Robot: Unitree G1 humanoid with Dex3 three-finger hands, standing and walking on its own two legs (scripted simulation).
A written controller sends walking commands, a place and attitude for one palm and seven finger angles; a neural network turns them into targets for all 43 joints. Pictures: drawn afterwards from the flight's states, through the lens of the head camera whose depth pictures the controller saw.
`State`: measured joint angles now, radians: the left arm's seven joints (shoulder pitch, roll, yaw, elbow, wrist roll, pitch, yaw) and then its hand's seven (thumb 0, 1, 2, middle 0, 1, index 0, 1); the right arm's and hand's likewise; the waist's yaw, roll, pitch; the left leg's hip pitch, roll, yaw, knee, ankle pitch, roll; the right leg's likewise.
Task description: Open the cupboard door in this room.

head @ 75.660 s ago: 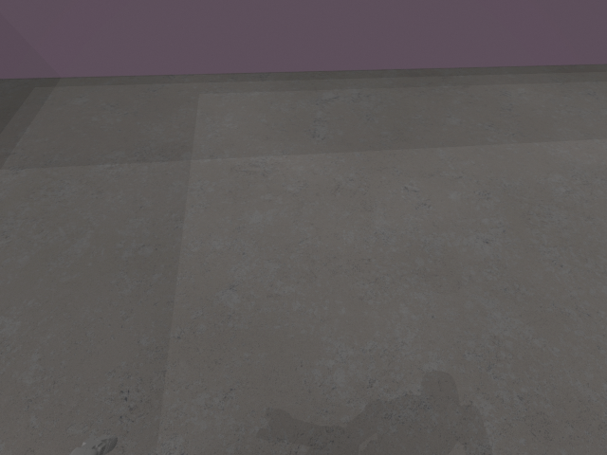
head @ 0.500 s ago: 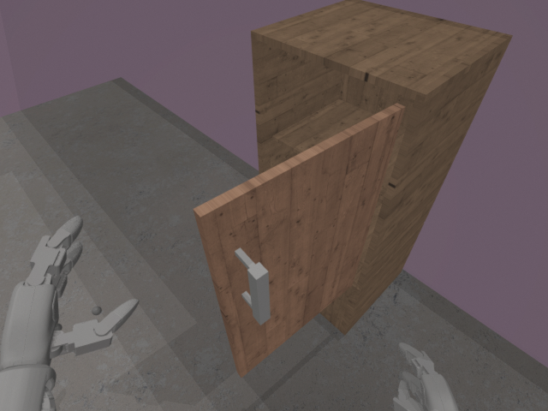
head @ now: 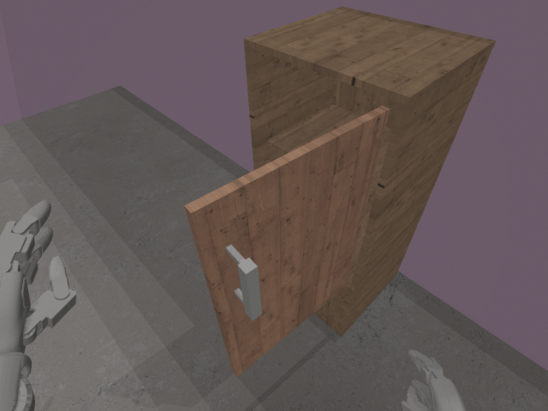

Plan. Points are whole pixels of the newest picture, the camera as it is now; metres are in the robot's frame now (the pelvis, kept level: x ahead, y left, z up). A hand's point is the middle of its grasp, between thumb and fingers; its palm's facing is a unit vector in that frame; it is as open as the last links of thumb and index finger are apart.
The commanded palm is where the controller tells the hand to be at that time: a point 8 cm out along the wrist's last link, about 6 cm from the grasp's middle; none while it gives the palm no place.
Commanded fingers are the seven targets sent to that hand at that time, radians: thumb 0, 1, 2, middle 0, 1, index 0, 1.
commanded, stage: draw the hand back to the body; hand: left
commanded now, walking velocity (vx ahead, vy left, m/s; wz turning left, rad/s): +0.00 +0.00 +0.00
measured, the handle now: (243, 283) +0.31 +0.10 +0.01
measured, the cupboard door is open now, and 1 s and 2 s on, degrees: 85 85 85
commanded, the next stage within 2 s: step back with the hand held close in 0.10 s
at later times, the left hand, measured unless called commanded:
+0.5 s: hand (76, 300) +0.18 +0.25 +0.15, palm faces +0.35 -0.79 -0.51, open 7.4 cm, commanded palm +0.12 +0.30 +0.17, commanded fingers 0.00 0.90 0.90 -0.20 -0.30 -0.20 -0.30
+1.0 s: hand (11, 353) +0.12 +0.28 +0.15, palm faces +0.51 -0.72 -0.47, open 7.4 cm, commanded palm +0.05 +0.32 +0.17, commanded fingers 0.00 0.90 0.90 -0.20 -0.30 -0.20 -0.30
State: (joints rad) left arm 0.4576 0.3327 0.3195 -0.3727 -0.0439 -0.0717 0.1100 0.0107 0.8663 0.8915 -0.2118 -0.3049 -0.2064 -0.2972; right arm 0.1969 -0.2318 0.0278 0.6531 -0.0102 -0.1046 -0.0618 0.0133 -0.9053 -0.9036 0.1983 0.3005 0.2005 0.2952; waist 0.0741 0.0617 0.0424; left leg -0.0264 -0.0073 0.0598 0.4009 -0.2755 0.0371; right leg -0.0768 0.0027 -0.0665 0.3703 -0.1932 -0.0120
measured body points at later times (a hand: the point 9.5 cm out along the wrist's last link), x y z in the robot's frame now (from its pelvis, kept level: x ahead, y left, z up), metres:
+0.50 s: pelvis -0.03 +0.00 +0.00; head -0.01 -0.02 +0.45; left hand +0.16 +0.29 +0.18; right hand +0.15 -0.25 -0.09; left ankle -0.03 +0.09 -0.74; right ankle +0.01 -0.11 -0.74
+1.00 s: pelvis -0.08 +0.01 -0.03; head -0.07 +0.02 +0.42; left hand +0.08 +0.32 +0.18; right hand +0.07 -0.22 -0.11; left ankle -0.03 +0.09 -0.74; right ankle -0.02 -0.11 -0.74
